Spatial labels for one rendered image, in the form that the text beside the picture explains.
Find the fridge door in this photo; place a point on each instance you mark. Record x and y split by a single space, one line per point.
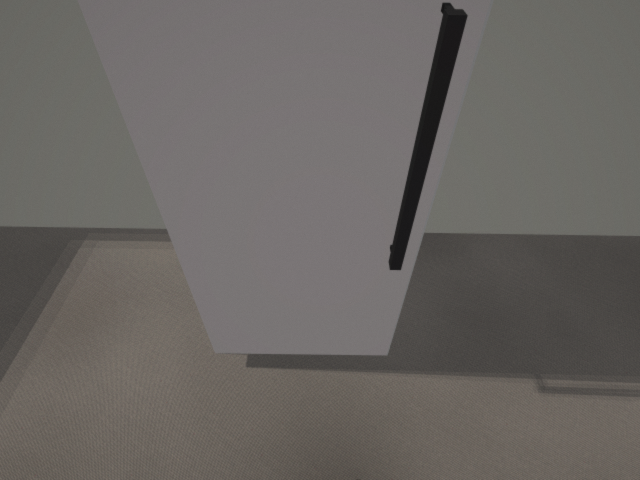
276 137

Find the handle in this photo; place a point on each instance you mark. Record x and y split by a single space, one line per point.
449 39

